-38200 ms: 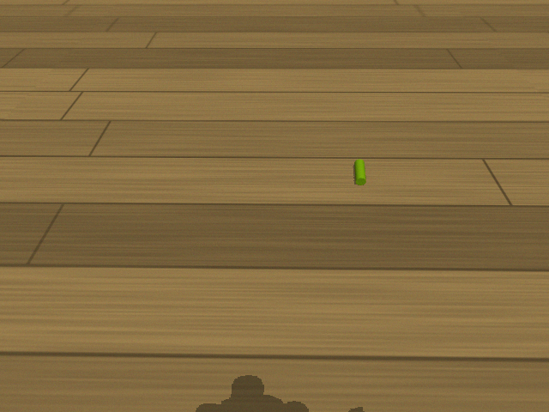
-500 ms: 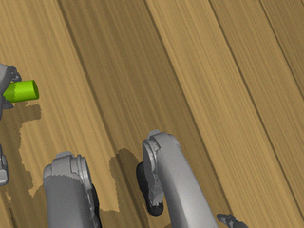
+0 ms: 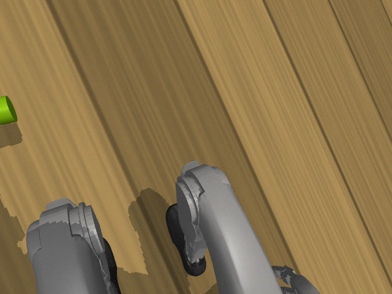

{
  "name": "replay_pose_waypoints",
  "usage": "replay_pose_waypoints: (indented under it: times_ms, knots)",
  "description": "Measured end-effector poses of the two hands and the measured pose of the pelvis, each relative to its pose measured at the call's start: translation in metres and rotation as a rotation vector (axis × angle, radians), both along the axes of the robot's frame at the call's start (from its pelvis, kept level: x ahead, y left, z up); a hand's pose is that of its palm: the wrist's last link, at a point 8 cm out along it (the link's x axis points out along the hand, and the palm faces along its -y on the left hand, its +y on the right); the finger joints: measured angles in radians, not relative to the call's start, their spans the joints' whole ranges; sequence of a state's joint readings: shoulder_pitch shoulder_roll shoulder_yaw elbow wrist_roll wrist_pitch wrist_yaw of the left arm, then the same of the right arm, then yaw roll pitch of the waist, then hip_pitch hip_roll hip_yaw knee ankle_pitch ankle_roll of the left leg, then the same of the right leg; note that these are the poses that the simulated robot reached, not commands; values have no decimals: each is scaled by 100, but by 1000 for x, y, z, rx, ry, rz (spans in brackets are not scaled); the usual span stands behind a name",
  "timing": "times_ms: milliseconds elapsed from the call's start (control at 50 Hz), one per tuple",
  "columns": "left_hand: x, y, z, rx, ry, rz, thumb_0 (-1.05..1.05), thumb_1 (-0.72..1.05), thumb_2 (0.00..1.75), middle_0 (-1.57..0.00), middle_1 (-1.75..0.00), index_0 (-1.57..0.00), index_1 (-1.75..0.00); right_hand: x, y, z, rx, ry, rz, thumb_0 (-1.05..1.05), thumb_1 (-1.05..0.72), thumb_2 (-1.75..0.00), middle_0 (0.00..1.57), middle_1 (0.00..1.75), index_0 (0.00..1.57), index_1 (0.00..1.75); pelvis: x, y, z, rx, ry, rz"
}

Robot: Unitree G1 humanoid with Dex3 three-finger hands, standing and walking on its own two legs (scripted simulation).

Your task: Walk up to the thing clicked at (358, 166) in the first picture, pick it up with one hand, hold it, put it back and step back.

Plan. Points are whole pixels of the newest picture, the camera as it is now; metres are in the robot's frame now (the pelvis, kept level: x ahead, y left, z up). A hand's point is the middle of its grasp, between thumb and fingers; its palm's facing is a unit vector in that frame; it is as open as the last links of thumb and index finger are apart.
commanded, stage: lower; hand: left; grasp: from above
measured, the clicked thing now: out of the picture +0.50 +0.32 -0.22
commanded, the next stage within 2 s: rest in 0.18 s
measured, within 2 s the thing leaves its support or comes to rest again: neither
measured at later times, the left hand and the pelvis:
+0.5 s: hand out of the picture +0.50 +0.30 -0.24, palm faces -0.46 -0.07 -0.89, open 8.0 cm; pelvis +0.00 +0.00 -0.02, yaw -3 degrees
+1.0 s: hand out of the picture +0.50 +0.30 -0.27, palm faces -0.44 -0.08 -0.89, open 8.0 cm; pelvis -0.01 +0.01 -0.03, yaw -5 degrees
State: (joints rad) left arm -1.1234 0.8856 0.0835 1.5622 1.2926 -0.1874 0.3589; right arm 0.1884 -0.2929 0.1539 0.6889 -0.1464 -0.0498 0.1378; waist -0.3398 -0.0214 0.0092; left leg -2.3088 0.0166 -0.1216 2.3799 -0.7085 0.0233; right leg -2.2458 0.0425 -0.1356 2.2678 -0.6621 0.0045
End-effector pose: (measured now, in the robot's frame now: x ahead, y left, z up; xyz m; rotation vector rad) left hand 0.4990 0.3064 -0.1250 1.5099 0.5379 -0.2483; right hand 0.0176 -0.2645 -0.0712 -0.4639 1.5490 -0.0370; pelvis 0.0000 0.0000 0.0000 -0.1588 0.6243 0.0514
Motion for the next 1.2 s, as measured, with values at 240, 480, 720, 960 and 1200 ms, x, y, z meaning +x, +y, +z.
replay_pose_waypoints:
  times_ms: [240, 480, 720, 960, 1200]
  knots:
    - [-6, -1, -42, -42, -10, -33, -1, 31, 14, -93, -22, -95, -20, -2, 2, -3, -30, 20, 36, 0, -91, -90, 20, 30, 20, 30, -3, 2, -16, -21, -33, -6]
    - [4, -5, -53, -13, -25, -18, -1, 32, 14, -94, -19, -95, -18, -6, 4, -4, -27, 13, 50, 0, -90, -89, 20, 30, 20, 30, -1, 4, -23, -37, -42, -19]
    - [5, -11, -74, -41, -13, -10, -1, 34, 12, -92, -20, -94, -18, -13, 10, -2, -16, 22, 78, 0, -90, -89, 20, 30, 20, 30, -4, 3, -28, -51, -75, -31]
    - [3, -9, -86, -35, -35, -31, -1, 33, 13, -91, -23, -93, -21, -10, 11, 5, -32, 9, 127, 0, -90, -89, 20, 30, 20, 30, -6, 6, -32, -71, -97, -40]
    - [6, -6, -92, -26, -31, 3, -1, 32, 14, -91, -24, -93, -22, -6, 20, 7, -6, 1, 149, 0, -90, -89, 20, 30, 20, 30, -5, 8, -31, -83, -97, -43]
